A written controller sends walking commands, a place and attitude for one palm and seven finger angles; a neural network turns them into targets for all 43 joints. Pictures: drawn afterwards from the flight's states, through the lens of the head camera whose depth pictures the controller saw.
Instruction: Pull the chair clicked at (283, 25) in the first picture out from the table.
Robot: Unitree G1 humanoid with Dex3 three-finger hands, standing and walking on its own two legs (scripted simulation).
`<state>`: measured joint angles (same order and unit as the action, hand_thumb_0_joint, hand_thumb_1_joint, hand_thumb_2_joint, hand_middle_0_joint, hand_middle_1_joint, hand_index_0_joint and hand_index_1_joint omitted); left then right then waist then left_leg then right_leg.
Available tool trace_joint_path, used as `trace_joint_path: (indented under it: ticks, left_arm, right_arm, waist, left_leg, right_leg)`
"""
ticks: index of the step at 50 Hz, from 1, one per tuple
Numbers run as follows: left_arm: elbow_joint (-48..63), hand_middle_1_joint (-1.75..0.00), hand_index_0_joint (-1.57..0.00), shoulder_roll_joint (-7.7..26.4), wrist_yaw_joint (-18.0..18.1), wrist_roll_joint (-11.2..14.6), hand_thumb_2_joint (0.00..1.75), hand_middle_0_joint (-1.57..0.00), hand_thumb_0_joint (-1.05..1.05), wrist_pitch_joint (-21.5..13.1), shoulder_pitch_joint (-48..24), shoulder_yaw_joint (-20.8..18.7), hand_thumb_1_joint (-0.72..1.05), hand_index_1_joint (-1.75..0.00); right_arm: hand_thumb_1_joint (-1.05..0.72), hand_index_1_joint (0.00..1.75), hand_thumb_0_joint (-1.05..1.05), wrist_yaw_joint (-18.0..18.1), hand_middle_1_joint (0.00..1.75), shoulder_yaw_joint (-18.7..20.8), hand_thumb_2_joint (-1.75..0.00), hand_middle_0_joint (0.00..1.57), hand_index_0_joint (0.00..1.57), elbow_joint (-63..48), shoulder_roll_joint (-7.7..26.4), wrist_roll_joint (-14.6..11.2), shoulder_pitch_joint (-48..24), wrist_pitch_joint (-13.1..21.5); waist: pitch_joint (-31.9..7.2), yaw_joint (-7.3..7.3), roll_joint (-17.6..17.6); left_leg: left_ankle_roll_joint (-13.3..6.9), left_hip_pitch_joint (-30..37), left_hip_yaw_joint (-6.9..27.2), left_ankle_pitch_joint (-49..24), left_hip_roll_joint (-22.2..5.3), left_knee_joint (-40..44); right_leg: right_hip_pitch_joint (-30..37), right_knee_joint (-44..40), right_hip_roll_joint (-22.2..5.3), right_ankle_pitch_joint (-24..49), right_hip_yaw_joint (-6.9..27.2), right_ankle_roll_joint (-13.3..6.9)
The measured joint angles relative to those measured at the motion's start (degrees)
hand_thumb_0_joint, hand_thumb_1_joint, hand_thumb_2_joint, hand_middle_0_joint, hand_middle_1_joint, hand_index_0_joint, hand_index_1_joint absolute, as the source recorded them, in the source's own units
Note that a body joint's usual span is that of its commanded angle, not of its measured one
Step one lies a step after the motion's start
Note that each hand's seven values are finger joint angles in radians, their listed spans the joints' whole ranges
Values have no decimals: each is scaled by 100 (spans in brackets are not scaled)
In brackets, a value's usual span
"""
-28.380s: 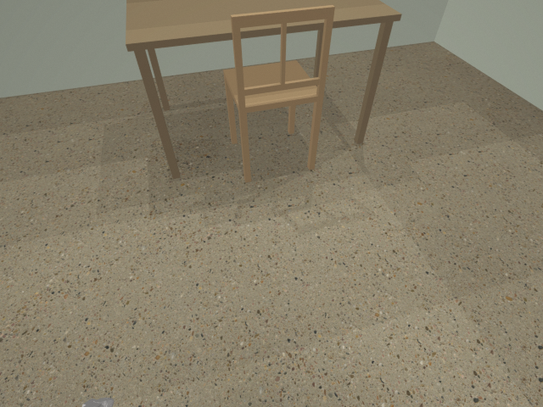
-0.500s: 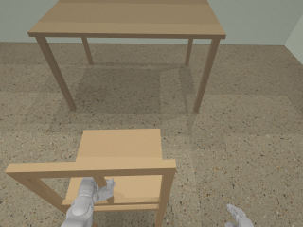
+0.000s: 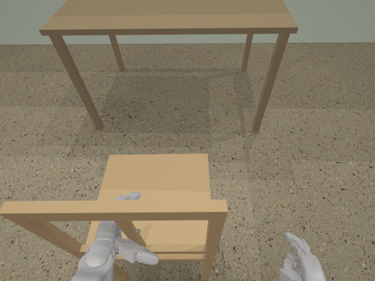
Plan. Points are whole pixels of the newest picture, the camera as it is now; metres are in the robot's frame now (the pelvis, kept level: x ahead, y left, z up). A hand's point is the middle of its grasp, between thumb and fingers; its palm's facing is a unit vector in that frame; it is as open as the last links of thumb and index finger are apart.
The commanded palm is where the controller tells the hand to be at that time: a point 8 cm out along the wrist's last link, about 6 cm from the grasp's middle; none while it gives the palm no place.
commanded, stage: open the thumb and straighten the fingers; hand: left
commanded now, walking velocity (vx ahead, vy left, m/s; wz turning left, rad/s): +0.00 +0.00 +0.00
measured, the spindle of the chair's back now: (132, 234) +0.24 +0.14 -0.07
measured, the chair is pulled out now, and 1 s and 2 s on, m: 0.78 0.78 0.77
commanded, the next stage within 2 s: draw the fingers out of the gap in 0.14 s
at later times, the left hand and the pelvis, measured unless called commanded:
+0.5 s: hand (125, 258) +0.18 +0.14 -0.04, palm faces +0.01 -0.99 -0.15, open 17.5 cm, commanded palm +0.16 +0.19 -0.01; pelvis +0.01 +0.00 -0.01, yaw +1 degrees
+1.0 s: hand out of the picture +0.11 +0.14 -0.03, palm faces +0.02 -0.99 -0.12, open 17.5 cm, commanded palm +0.08 +0.20 -0.01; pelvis +0.00 +0.01 -0.02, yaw +1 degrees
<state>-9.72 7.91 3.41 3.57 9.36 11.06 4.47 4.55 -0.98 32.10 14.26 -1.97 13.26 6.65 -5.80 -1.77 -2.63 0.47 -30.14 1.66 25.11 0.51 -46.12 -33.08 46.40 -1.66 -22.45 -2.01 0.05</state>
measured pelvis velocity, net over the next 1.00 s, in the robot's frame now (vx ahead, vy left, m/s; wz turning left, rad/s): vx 0.00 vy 0.01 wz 0.02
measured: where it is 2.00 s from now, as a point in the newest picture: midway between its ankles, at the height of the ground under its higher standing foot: outside the picture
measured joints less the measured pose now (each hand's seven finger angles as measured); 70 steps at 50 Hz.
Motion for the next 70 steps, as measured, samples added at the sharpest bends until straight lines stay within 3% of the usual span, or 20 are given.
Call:
trace_joint_path:
  ticks: [7, 14, 28, 45, 57, 62, 68, 70]
  left_arm:
    - [469, -20, -7, 104, -16, -2, 21, -7, -1, 168, 297, 7, -53, -20]
    - [771, -5, -2, 140, -52, 5, 20, -2, -1, 243, 557, -2, -53, -5]
    - [1844, 0, 0, 238, -105, -55, 20, 0, -1, 92, 2096, 59, -54, 0]
    - [2553, 0, 0, 227, -171, -164, 20, 0, -1, 64, 2987, 223, -54, 0]
    - [3070, 0, 0, 240, -207, -280, 20, 0, -1, -152, 3916, 317, -54, 0]
    - [3302, 0, 0, 155, -352, 315, 20, 0, -1, -1069, 4048, 126, -54, 0]
    - [3467, 0, 0, 220, -654, 545, 20, 0, -1, -2367, 3667, -247, -54, 0]
    - [3300, 0, 0, 284, -855, 637, 20, 0, -1, -2608, 3588, -371, -54, 0]
  right_arm:
    - [-91, 30, 2, 44, 30, -9, -90, 20, 20, -124, 29, 8, 57, 15]
    - [-91, 30, 2, 82, 30, 3, -90, 20, 20, -173, 53, 17, 106, 7]
    - [-91, 30, 2, 170, 30, 89, -90, 20, 20, -345, -61, -1, 158, 75]
    - [-90, 30, 2, 218, 30, 49, -90, 20, 21, -572, -231, -35, 85, 62]
    - [-90, 30, 2, 259, 30, 177, -90, 20, 20, -731, -266, -76, 135, -18]
    - [-90, 30, 2, 240, 30, 234, -90, 20, 20, -632, -294, -94, 110, 190]
    - [-90, 30, 2, 45, 30, 296, -90, 20, 20, -401, -354, -127, -51, 249]
    - [-90, 30, 2, -37, 30, 311, -90, 20, 20, -343, -393, -142, -149, 215]
  waist:
    - [-51, -10, -18]
    - [-105, -22, -24]
    - [-242, 12, -18]
    - [-392, 83, -29]
    - [-508, 155, -2]
    - [-498, 215, 57]
    - [-442, 279, 68]
    - [-400, 275, 66]
  left_leg:
    - [20, -139, 82, 135, -15, -192]
    - [24, -223, 107, 214, -12, -302]
    - [-1, -440, 170, 360, 4, -616]
    - [-61, -711, 175, 457, 43, -991]
    - [-93, -1005, 172, 579, 42, -1305]
    - [-84, -1244, 217, 644, 45, -1540]
    - [-63, -1489, 238, 709, 35, -1806]
    - [-60, -1569, 216, 727, 23, -1887]
  right_leg:
    - [-91, 144, 10, -133, -82, -18]
    - [-163, 242, 4, -214, -108, -22]
    - [-311, 462, -14, -332, -170, 1]
    - [-529, 735, -52, -379, -173, 56]
    - [-798, 984, -50, -461, -167, 83]
    - [-1005, 1179, -53, -518, -209, 80]
    - [-1239, 1421, -45, -570, -227, 64]
    - [-1335, 1508, -32, -578, -204, 60]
